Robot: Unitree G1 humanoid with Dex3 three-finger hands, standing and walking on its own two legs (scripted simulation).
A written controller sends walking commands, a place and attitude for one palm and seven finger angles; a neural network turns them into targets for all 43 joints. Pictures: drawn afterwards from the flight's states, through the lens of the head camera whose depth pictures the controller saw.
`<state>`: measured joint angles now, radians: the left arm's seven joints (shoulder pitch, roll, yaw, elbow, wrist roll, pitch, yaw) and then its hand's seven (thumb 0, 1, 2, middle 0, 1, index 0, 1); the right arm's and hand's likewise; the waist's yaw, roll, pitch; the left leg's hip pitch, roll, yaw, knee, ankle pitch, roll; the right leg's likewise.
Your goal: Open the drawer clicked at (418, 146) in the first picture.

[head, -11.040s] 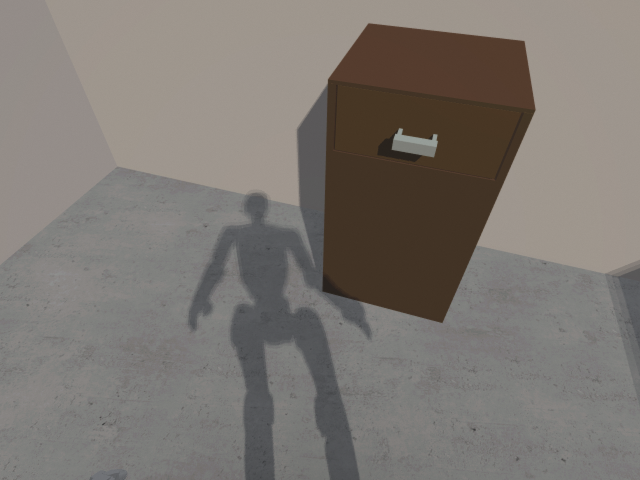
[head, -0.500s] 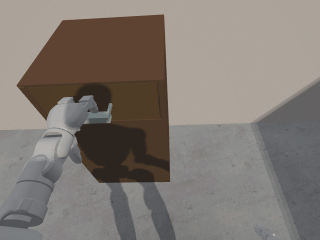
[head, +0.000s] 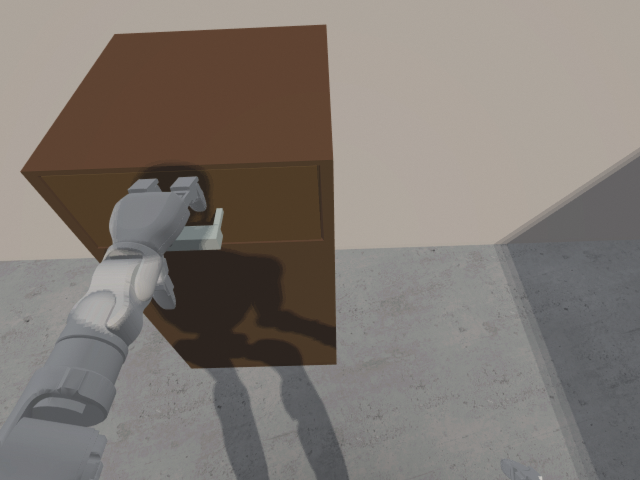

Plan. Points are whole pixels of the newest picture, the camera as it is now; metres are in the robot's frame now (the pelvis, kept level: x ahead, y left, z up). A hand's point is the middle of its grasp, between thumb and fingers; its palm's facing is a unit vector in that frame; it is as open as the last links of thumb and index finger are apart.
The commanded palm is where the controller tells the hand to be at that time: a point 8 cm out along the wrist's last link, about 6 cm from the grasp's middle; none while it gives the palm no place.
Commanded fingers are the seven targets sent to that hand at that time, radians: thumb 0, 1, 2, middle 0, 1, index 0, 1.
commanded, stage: move the hooked fingers above the handle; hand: left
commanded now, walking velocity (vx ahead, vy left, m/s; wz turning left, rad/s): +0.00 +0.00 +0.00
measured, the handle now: (191, 226) +0.48 +0.25 -0.01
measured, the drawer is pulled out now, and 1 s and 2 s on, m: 0.00 0.00 0.00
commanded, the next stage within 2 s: none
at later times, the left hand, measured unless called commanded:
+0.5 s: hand (182, 222) +0.44 +0.23 +0.05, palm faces -0.02 -0.03 -1.00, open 13.8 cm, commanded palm +0.42 +0.25 +0.11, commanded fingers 0.00 -0.50 0.30 -0.30 -1.20 -0.30 -1.20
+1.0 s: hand (177, 221) +0.44 +0.24 +0.06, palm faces +0.02 -0.03 -1.00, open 13.8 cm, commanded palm +0.42 +0.25 +0.11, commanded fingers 0.00 -0.50 0.30 -0.30 -1.20 -0.30 -1.20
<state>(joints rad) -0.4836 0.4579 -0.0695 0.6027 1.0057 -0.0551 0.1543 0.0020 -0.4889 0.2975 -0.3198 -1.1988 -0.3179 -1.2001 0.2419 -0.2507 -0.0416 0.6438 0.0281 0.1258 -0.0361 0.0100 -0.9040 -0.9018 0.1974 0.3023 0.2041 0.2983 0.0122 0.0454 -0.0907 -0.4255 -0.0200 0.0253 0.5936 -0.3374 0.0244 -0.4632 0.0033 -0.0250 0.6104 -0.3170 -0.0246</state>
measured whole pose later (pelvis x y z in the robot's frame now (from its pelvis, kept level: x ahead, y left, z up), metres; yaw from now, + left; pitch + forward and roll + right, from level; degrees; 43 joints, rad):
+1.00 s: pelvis -0.01 +0.00 -0.01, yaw -1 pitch +14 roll +0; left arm -0.70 0.50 -0.02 0.90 1.06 -0.11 0.27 0.00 -0.49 0.30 -0.32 -1.20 -0.32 -1.20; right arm 0.30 -0.27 -0.05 0.68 0.02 0.13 -0.04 0.01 -0.90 -0.90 0.20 0.30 0.20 0.30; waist -0.06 0.03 -0.12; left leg -0.55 -0.01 0.03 0.66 -0.34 0.03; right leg -0.58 0.01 -0.02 0.65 -0.30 -0.02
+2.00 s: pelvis -0.01 +0.00 -0.01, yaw +0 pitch +14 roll +0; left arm -0.70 0.52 -0.01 0.91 1.08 -0.09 0.29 0.00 -0.49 0.30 -0.32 -1.20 -0.32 -1.20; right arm 0.31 -0.26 -0.05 0.68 0.01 0.12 -0.04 0.01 -0.90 -0.90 0.20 0.30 0.20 0.30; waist -0.05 0.04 -0.11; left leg -0.57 -0.01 0.03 0.67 -0.35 0.03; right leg -0.59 0.01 -0.02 0.66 -0.31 -0.02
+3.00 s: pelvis +0.00 +0.00 +0.00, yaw -2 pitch +14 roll +0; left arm -0.65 0.50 0.02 0.91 1.06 -0.03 0.27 0.00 -0.49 0.30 -0.35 -1.22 -0.32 -1.20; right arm 0.29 -0.25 -0.04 0.67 0.02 0.14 -0.04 0.01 -0.90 -0.90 0.20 0.30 0.20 0.30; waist -0.04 0.05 -0.12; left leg -0.52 -0.01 0.05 0.63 -0.35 0.03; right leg -0.57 0.02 0.00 0.64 -0.31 -0.02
